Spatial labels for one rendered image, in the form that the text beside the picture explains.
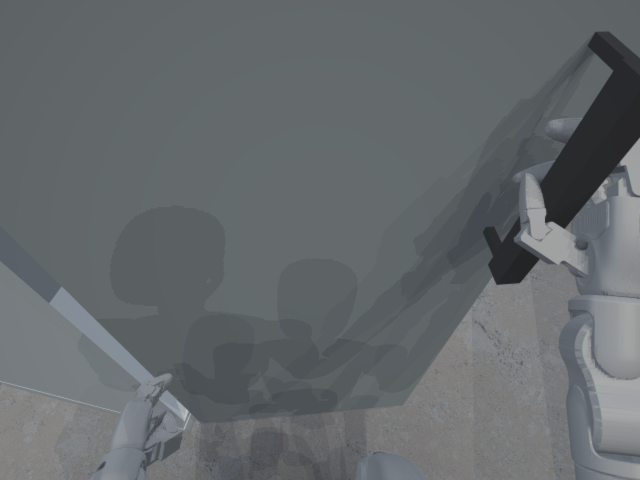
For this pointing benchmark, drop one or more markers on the robot left hand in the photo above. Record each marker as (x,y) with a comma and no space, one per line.
(138,421)

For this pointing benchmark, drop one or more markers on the robot right forearm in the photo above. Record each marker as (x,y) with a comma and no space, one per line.
(600,347)

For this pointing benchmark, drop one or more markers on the robot right thigh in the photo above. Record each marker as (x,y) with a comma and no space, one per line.
(387,466)

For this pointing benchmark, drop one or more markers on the handle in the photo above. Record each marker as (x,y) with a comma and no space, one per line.
(604,136)

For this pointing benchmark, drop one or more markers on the robot left forearm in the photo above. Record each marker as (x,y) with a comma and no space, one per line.
(122,464)

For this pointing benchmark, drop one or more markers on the fridge door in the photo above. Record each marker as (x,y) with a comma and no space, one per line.
(281,203)

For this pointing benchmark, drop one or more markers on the robot right hand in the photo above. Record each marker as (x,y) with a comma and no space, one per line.
(610,225)

